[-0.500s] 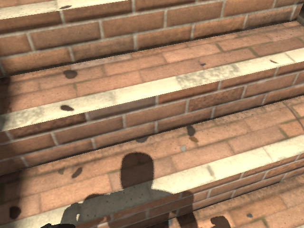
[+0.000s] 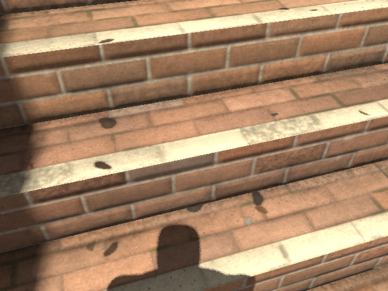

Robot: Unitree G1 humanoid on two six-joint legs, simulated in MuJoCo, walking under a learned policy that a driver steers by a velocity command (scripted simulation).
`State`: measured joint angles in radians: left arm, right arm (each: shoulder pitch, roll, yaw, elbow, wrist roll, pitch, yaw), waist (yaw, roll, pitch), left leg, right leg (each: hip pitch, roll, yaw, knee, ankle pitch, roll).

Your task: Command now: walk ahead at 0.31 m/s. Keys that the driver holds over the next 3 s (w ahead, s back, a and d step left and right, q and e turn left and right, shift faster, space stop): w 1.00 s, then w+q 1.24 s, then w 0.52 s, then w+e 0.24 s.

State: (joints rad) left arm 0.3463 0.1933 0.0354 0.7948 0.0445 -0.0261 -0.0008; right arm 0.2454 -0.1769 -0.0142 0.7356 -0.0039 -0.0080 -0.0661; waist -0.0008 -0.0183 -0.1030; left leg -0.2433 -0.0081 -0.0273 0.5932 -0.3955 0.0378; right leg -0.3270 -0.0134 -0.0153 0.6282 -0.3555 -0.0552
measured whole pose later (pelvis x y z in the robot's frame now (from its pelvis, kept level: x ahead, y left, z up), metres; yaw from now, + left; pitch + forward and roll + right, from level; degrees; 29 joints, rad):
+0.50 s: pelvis +0.14 +0.00 +0.06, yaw +6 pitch +5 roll +4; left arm 0.42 0.18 0.02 0.95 -0.03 -0.08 0.01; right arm -0.15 -0.04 0.10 0.52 0.03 -0.04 -0.03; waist 0.04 -0.08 0.02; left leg -1.01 -0.06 0.16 1.43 -0.50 0.18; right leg -0.06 -0.10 -0.08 0.31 0.10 -0.08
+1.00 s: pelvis +0.32 -0.03 +0.22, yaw +2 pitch +2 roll -1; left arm 0.05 0.07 -0.01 0.54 0.03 0.04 0.00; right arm 0.44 -0.17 -0.05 0.98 -0.01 -0.13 -0.06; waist -0.02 0.03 0.02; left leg -0.03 0.08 0.10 0.22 -0.24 0.05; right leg -1.35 -0.14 -0.06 1.94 -0.35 -0.11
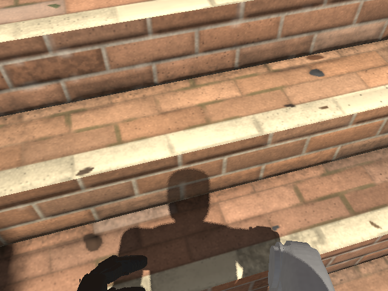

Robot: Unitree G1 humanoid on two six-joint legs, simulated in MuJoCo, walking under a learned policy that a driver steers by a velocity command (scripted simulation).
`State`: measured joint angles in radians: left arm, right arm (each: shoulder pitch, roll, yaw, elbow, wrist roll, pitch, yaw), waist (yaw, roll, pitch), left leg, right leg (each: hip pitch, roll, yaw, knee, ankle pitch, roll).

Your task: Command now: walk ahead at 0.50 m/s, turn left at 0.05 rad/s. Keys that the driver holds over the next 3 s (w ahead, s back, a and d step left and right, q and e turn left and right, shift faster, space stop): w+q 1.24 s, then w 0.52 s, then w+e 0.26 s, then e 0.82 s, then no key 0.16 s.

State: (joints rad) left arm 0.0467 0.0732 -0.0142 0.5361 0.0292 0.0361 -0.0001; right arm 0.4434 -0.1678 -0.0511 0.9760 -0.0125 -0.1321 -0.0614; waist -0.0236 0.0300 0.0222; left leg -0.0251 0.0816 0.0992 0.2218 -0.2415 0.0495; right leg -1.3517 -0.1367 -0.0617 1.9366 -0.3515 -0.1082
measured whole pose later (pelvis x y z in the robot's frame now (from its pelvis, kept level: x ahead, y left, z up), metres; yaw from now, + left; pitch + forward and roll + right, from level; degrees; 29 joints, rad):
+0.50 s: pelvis +0.25 -0.11 +0.18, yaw +11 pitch +6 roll +0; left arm 0.49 0.07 -0.06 1.17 0.14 -0.07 -0.08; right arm 0.09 -0.15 0.01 0.96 0.02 -0.04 0.10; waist 0.00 0.03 -0.13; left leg -1.47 -0.03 -0.12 2.30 0.13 0.27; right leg -0.21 0.00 -0.28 0.46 -0.37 -0.07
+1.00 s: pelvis +0.51 -0.09 +0.36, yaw +27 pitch +8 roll +4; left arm -0.04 0.20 -0.06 0.72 0.05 -0.04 -0.03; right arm 0.49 -0.12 0.01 1.17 -0.09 -0.05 0.07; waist -0.04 -0.02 -0.21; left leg -0.38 -0.13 -0.15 0.66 -0.41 0.03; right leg -1.29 0.00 0.13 2.12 -0.43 -0.18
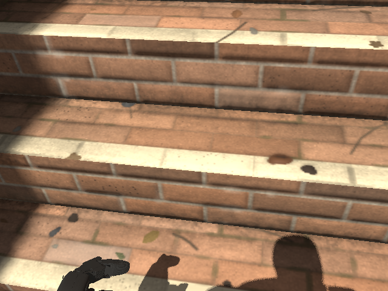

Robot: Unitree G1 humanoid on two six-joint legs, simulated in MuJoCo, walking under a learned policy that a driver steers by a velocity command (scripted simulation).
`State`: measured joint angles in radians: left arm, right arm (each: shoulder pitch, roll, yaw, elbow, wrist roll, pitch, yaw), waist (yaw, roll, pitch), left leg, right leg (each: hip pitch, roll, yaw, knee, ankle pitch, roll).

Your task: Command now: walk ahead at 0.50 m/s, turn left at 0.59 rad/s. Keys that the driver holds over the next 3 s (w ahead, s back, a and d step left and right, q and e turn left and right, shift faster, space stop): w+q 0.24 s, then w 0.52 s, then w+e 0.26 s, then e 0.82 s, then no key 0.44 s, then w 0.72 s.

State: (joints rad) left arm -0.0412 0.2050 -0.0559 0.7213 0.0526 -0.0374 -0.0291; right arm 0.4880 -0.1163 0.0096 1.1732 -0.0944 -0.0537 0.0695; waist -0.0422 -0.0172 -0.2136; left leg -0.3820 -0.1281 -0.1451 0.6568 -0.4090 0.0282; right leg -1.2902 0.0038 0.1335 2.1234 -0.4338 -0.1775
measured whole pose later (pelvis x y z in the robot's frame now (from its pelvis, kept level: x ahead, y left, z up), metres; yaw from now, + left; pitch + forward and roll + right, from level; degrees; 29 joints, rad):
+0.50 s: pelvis +0.21 -0.05 +0.22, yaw +13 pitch +5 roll +1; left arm 0.63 0.09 -0.06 1.23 0.15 -0.10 -0.08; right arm 0.01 -0.19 0.04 0.84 -0.01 0.02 0.08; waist 0.09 0.03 -0.15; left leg -1.55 -0.01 -0.10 2.16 0.01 0.27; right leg -0.12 -0.05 -0.16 0.43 -0.40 -0.04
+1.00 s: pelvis +0.49 +0.05 +0.40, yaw +12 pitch +3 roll +3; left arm 0.14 0.17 0.02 0.97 -0.01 -0.06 -0.12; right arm 0.38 -0.19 0.02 1.16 -0.11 -0.02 0.09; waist 0.03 -0.01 -0.15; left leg -0.30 -0.03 0.23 0.61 -0.38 0.07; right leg -1.35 0.01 0.15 2.40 0.04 -0.27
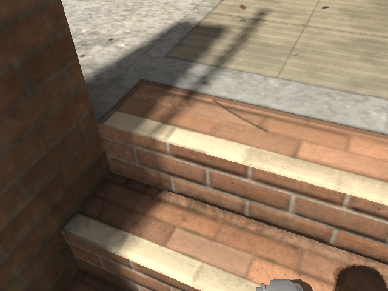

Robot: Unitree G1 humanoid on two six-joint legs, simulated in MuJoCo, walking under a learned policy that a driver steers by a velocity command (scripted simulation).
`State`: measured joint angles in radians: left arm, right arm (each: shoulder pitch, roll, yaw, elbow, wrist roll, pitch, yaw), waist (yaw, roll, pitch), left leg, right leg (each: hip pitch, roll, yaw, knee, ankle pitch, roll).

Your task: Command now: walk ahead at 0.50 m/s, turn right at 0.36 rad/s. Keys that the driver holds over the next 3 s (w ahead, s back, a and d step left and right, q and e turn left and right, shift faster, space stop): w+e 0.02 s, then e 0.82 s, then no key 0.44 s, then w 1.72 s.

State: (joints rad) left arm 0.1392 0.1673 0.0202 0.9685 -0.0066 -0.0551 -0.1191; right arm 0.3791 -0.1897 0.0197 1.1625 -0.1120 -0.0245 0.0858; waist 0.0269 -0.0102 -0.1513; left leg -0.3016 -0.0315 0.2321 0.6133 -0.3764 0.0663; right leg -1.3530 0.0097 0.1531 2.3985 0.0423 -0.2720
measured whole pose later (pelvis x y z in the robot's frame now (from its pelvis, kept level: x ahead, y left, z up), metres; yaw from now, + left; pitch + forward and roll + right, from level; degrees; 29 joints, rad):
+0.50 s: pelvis +0.18 -0.03 +0.20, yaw -15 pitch +5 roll -1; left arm 0.36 0.13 0.00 1.03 0.06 -0.06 -0.02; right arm 0.00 -0.22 0.02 0.88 -0.04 -0.07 0.05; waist 0.04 0.03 -0.15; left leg -1.05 0.03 -0.09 1.55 -0.17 -0.02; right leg -0.36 0.14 0.15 0.68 -0.39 -0.05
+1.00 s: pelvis +0.22 -0.01 +0.21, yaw -32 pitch +4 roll +2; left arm 0.16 0.20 0.01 0.79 0.04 0.00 -0.05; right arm 0.10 -0.16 0.01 0.70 -0.01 -0.08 0.04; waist -0.02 -0.05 -0.09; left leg -0.34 0.04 0.21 0.55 -0.28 0.04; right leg -0.53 -0.08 -0.02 0.91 -0.37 0.10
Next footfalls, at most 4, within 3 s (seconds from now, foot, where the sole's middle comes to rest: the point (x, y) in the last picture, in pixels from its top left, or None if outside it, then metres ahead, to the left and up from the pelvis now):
0.10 right None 0.15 -0.13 -0.56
0.62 left None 0.32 0.06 -0.56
1.04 right None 0.19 -0.14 -0.56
1.64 left None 0.33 0.09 -0.55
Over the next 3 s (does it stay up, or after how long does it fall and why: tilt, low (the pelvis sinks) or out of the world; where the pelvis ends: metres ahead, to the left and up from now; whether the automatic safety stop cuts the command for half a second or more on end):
stays up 0.82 -0.28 0.61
